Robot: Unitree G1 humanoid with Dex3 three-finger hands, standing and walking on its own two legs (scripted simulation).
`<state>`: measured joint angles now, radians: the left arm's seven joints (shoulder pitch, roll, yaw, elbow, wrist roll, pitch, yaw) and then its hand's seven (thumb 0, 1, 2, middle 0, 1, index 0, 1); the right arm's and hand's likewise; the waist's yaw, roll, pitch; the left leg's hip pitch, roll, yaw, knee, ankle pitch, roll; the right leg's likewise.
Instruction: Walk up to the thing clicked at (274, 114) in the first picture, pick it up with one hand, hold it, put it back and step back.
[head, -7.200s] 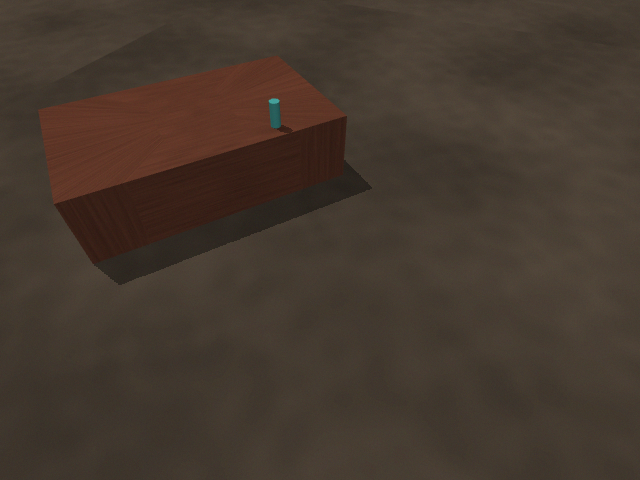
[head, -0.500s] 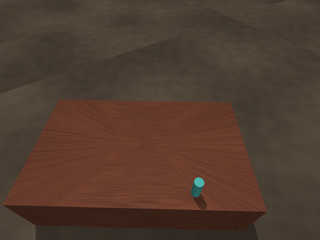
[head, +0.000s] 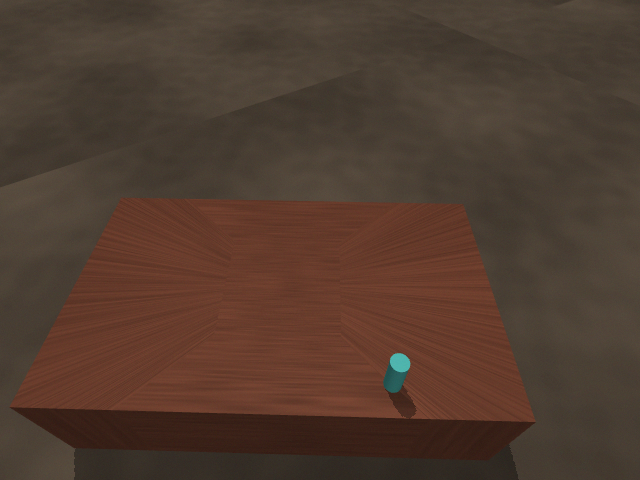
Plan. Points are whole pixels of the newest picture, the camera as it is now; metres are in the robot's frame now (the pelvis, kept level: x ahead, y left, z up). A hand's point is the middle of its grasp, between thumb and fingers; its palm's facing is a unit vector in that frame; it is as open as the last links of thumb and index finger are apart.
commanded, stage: stand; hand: right
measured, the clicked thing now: (396, 373) +0.44 -0.17 -0.40
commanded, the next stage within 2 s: go down in 0.56 s
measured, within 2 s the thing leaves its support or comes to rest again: neither
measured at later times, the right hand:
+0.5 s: hand out of the picture +0.08 -0.25 -0.16, palm faces -0.01 +0.94 -0.34, open 7.4 cm
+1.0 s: hand out of the picture +0.15 -0.26 -0.15, palm faces +0.03 +0.94 -0.34, open 13.2 cm
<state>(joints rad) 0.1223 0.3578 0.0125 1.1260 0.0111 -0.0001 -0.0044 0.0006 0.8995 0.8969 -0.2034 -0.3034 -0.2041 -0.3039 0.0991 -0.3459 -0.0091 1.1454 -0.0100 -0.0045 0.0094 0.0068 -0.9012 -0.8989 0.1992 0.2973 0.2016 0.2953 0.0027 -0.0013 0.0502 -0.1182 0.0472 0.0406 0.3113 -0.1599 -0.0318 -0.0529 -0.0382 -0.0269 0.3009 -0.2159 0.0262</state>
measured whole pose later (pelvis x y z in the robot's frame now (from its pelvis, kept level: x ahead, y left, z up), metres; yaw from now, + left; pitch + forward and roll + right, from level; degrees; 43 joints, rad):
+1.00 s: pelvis -0.01 +0.00 -0.01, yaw +0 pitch +4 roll +1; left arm 0.26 0.25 0.02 0.75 -0.03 -0.03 0.03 0.00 0.91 0.90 -0.21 -0.31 -0.22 -0.31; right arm -0.01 -0.34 -0.18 0.93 -0.09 0.13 0.05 0.01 -0.23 -0.27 0.10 0.05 0.08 0.05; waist 0.02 0.00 0.01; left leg -0.35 0.04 0.04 0.49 -0.22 -0.03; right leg -0.30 -0.05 -0.02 0.52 -0.30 0.03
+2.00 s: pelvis +0.00 -0.01 -0.06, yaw -2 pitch +12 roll +3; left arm 0.26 0.24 -0.01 0.57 -0.02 -0.18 0.13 0.01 0.90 0.89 -0.20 -0.30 -0.20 -0.30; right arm 0.37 -0.36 -0.16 0.16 -0.01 0.50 0.07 0.00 0.48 -0.04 0.06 0.04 0.06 0.04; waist 0.03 -0.03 -0.14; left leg -0.67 0.05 0.08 0.90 -0.44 -0.04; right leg -0.67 -0.05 0.05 0.99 -0.54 0.02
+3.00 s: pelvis -0.03 -0.01 -0.09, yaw -1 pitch +18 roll +3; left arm 0.31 0.29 -0.01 0.69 0.01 -0.17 0.09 0.01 0.90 0.89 -0.20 -0.30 -0.20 -0.30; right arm -0.42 -0.63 -0.50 1.04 0.05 -0.13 0.43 -0.01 0.59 -0.05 0.04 0.05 0.04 0.05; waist 0.08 0.01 -0.08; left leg -0.91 0.05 0.05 1.02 -0.41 -0.03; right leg -0.89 -0.05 0.03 1.10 -0.52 0.02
